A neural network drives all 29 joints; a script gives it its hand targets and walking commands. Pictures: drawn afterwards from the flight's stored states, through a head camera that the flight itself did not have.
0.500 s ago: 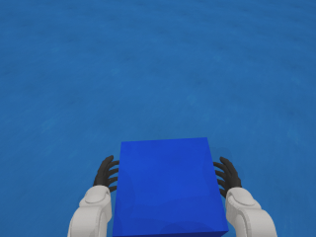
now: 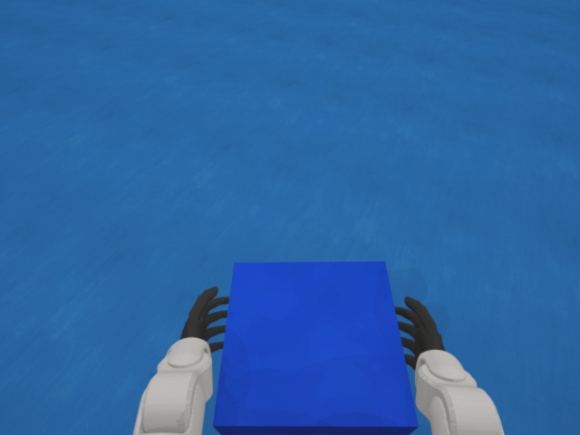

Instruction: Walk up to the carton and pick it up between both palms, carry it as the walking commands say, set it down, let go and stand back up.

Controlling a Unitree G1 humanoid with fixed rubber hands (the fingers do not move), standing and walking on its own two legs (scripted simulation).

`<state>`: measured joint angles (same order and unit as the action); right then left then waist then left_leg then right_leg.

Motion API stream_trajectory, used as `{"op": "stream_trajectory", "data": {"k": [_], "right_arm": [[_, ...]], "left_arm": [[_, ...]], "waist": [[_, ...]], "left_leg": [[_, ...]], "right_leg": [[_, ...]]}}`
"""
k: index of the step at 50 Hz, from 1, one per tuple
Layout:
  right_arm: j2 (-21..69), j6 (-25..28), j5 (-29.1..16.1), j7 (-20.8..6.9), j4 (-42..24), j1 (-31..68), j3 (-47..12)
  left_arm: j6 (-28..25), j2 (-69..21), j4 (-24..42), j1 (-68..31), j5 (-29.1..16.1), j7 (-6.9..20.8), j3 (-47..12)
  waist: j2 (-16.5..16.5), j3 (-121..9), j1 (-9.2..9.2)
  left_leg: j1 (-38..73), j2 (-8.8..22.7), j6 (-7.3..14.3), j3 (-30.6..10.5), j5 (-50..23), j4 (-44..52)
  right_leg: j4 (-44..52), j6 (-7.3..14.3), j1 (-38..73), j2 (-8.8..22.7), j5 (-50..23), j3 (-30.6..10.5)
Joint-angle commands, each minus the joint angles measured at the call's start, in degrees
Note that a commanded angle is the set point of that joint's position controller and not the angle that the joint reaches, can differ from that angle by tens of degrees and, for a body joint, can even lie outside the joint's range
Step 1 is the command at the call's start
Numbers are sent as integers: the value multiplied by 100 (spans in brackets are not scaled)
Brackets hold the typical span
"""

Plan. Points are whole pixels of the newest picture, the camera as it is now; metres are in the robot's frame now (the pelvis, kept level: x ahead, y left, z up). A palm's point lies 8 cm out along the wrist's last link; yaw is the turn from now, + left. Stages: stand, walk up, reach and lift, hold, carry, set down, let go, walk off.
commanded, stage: carry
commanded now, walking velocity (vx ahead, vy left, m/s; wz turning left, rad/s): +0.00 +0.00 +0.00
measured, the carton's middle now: (309, 366) +0.26 -0.04 -0.05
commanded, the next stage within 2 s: none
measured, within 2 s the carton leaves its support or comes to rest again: neither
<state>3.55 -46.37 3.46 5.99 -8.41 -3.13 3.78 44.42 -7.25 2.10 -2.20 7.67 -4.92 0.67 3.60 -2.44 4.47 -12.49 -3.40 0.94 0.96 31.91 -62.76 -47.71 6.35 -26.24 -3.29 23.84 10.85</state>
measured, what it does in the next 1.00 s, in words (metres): walks ahead: left foot, then right foot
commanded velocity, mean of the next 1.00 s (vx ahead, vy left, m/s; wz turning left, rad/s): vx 0.00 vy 0.00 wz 0.00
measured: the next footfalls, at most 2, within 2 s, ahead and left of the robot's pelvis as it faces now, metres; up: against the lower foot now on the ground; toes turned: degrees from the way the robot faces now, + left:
left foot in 0.18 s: +0.14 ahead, +0.11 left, +0.00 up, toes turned -1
right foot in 0.44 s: +0.28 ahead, -0.08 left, +0.00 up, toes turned -6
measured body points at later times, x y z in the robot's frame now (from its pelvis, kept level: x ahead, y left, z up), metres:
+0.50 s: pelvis +0.26 +0.04 +0.02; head +0.25 +0.03 +0.47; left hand +0.55 +0.16 +0.05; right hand +0.51 -0.14 +0.05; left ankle +0.11 +0.11 -0.68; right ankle +0.24 -0.07 -0.69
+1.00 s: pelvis +0.48 +0.07 +0.01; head +0.49 +0.06 +0.46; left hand +0.77 +0.21 +0.04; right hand +0.75 -0.09 +0.03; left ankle +0.37 +0.14 -0.66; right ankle +0.34 -0.05 -0.69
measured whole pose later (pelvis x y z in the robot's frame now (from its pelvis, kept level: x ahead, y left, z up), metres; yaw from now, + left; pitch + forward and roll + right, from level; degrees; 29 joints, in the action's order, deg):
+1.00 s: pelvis +0.48 +0.07 +0.01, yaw +2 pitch +6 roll +1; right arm 5.3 -42.5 7.4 4.5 -4.3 0.1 5.2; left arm 42.7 -7.4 -1.6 -6.5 9.3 -3.4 3.0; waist 0.0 -5.4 0.1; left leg -21.2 -3.1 -0.7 4.1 35.3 -55.2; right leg -40.4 -0.8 -11.9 4.2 33.8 6.4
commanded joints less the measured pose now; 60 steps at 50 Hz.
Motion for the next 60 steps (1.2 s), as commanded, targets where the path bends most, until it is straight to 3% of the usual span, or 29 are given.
{"op": "stream_trajectory", "data": {"k": [1,3,4,7,8,10,11,14,15,19,22,24,25,27,28,31,33,34,41,43,46,47,49,51,52,53,54,58,60], "right_arm": [[3383,634,-1594,-957,-2030,3474,-3146],[3308,724,-1094,-952,-764,2907,-2570],[4400,523,-1803,-880,-2774,3292,-3629],[3269,394,-466,-766,-370,1595,-2078],[3039,441,-181,-765,279,1584,-1825],[4124,193,-1104,-612,-2528,1821,-3163],[4570,-52,-1284,-512,-2982,1528,-3505],[2402,134,359,-509,659,1948,-1335],[3139,148,-492,-441,-1351,2239,-2491],[4214,-310,-1397,-565,-3071,3295,-3564],[2463,-233,-313,-662,65,2644,-2123],[2882,-211,-714,-744,-515,2886,-2665],[3982,-270,-1609,-795,-2367,3386,-3643],[4343,-265,-1703,-869,-2009,3818,-3472],[3203,-45,-704,-865,2,3327,-2186],[3519,80,-959,-892,-858,2712,-2598],[3959,304,-838,-942,-547,2397,-2499],[4227,344,-825,-964,-466,2455,-2545],[3917,736,-436,-934,-611,2997,-2714],[4057,741,-673,-962,-1218,3453,-3046],[3940,721,-682,-1130,-390,3422,-3029],[3930,724,-829,-1214,-414,3676,-3210],[4293,611,-1346,-1144,-1376,3665,-3556],[3681,697,-875,-1172,-217,3332,-2933],[3778,680,-861,-1152,-172,3153,-2914],[3721,684,-795,-1167,-75,2693,-2696],[3852,680,-500,-1255,754,2625,-2345],[4481,816,-563,-1192,226,2926,-2690],[4602,982,-680,-1171,-4,3252,-2955]], "left_arm": [[-566,-3332,1992,-1647,-922,408,-2083],[-515,-3202,1119,-1787,-773,452,-2051],[-253,-4421,3129,-2515,-1813,489,-3489],[-58,-3469,1481,-1840,-1328,540,-2938],[-98,-3073,774,-1648,-1090,634,-2557],[245,-4086,3522,-2081,-2242,628,-4043],[509,-4382,4353,-2236,-2614,633,-4554],[343,-2330,-288,-1781,-836,737,-1961],[351,-3119,1718,-1489,-1542,681,-2894],[696,-4226,2368,-1750,-1775,592,-3201],[479,-2376,-626,-1027,-234,546,-1374],[321,-2599,357,-1106,-345,551,-1679],[293,-3696,2112,-1492,-1052,485,-2480],[285,-4054,1860,-2025,-1106,452,-2287],[174,-2847,-151,-1686,-200,500,-1210],[39,-3344,1656,-2261,-1007,471,-2532],[-155,-3749,2003,-2805,-1383,646,-3060],[-139,-3907,1915,-2973,-1456,720,-3203],[-390,-3973,400,-2101,-1368,1117,-2855],[-420,-4348,616,-2322,-1434,1125,-2921],[-593,-3823,120,-2251,-850,1119,-2335],[-610,-3758,-16,-2038,-598,1060,-2190],[-418,-4376,1004,-2098,-1265,923,-2875],[-435,-3608,-50,-1860,-780,924,-2325],[-391,-3680,110,-1825,-866,899,-2459],[-440,-3756,379,-2100,-963,873,-2666],[-582,-3305,999,-3062,-903,925,-2695],[-722,-3820,865,-2951,-1323,1229,-2775],[-812,-4041,719,-2958,-1330,1265,-2795]], "waist": [[-1063,-1695,-670],[-218,-1044,-706],[71,-1251,-589],[-515,-2037,-388],[-385,-2494,-309],[1479,-2516,-299],[1003,-2344,-221],[433,-1009,-272],[248,-1032,-241],[263,-1194,-346],[-16,-2074,-409],[-1762,-2331,-690],[-3057,-2302,-830],[-2115,-1219,-771],[-1341,-1142,-701],[-459,-1769,-292],[1745,-2370,-335],[1534,-2318,-395],[162,-2044,-409],[-224,-2001,-446],[-2778,-2330,-656],[-3068,-1823,-723],[-2002,-935,-777],[-894,-981,-458],[-97,-1906,-182],[1989,-2323,-193],[2360,-2267,-259],[-252,93,-140],[32,-535,-180]], "left_leg": [[-2622,73,-1,-535,520,-1567],[-3155,167,30,-577,991,-811],[-2170,431,167,-608,442,178],[-483,104,180,165,-1513,3376],[998,312,281,-141,-4599,3435],[2912,2167,1542,-1955,-11882,2816],[2723,2130,1698,-2059,-11887,2923],[1852,1798,1431,-1993,-9376,3217],[2371,1722,1295,-1842,-9726,3062],[1702,1369,639,-1004,-9130,3007],[163,1082,228,-629,-7552,2583],[-1168,321,-363,43,-4572,209],[-2525,-123,-532,116,-683,-785],[-3790,106,-181,-259,1632,-228],[-3870,168,-52,-183,1134,146],[-503,352,8,172,-1829,4426],[2282,1857,572,-1797,-10432,3475],[2203,2130,943,-1684,-11361,3174],[2512,1615,890,-849,-9880,2510],[1631,1375,186,-432,-10606,2015],[-1757,277,-411,140,-3021,474],[-3234,33,-484,146,102,464],[-4489,90,-103,378,1280,1323],[-2038,-8,-54,685,-790,3251],[913,420,203,278,-5434,3657],[3674,1538,902,-1251,-11629,2946],[3717,2084,1257,-1780,-13622,2797],[1918,1767,1263,-2197,-9302,3377],[3023,1646,874,-1402,-10119,2737]], "right_leg": [[1614,1450,3780,2299,-9370,-3229],[1638,1193,3351,2197,-8326,-3016],[1808,1121,2500,2211,-7336,-2612],[1021,319,2492,1395,-7181,-1191],[182,-104,1742,1072,-6597,-842],[-1773,-673,-588,-208,954,-815],[-1938,-702,-515,-70,1229,-764],[-724,-531,-1404,269,1481,-1043],[-424,-578,-1730,233,1337,-921],[947,-571,-316,214,-297,-437],[1164,-143,2253,675,-3598,-766],[987,958,3663,1900,-8935,-2016],[1038,1559,4710,2436,-10820,-2767],[1435,1089,4616,2229,-10097,-2855],[1569,748,4511,2135,-8996,-2629],[507,-92,2426,1558,-6641,-998],[-1087,-896,-145,456,484,-425],[-1066,-746,-40,439,1214,-830],[1610,-690,138,492,-90,-509],[1364,-607,1162,294,-2127,-156],[960,767,4416,1981,-9455,-1807],[934,1032,5243,2226,-10787,-2407],[913,409,5496,1887,-10912,-2224],[-49,-156,3539,1383,-9823,-1210],[-1429,-608,1811,997,-7920,-495],[-2999,-989,-1068,335,-1058,-239],[-3314,-770,-1344,37,1298,-570],[-1898,-514,-2637,381,1741,-1030],[-625,-500,-2502,180,1236,-589]]}}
